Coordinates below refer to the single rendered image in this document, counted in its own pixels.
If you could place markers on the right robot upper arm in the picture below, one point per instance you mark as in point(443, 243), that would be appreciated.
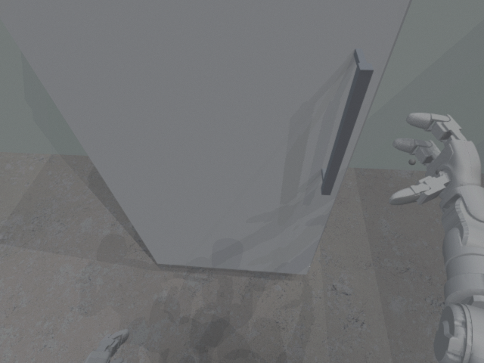
point(460, 337)

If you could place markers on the fridge door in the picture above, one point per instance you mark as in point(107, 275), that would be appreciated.
point(210, 120)

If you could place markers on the robot left hand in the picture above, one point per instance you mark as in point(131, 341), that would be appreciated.
point(108, 347)

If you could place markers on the handle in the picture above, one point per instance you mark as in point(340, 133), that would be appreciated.
point(356, 96)

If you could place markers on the robot right hand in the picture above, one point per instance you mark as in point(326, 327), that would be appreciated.
point(459, 160)

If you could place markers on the right robot forearm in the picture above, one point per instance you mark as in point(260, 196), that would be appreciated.
point(463, 245)

